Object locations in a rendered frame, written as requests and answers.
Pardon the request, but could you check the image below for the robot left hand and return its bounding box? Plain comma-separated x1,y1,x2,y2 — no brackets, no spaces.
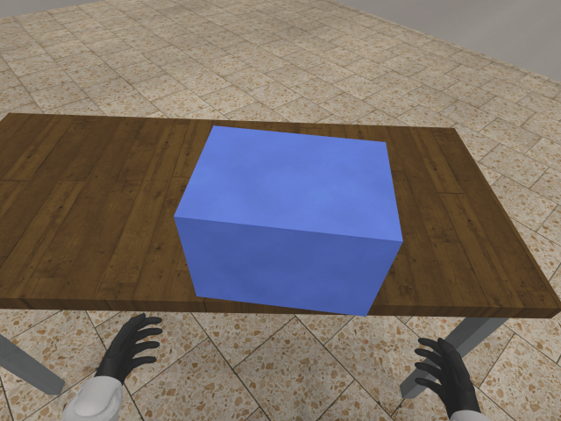
94,313,163,387

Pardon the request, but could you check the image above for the carton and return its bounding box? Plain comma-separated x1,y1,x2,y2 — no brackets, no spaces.
174,125,403,317

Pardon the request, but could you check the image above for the table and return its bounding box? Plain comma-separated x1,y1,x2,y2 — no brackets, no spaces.
0,113,561,399

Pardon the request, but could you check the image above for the robot right hand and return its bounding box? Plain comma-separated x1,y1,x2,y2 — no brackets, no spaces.
415,338,481,419

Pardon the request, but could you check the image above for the robot left forearm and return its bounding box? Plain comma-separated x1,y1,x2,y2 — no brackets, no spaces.
62,376,123,421

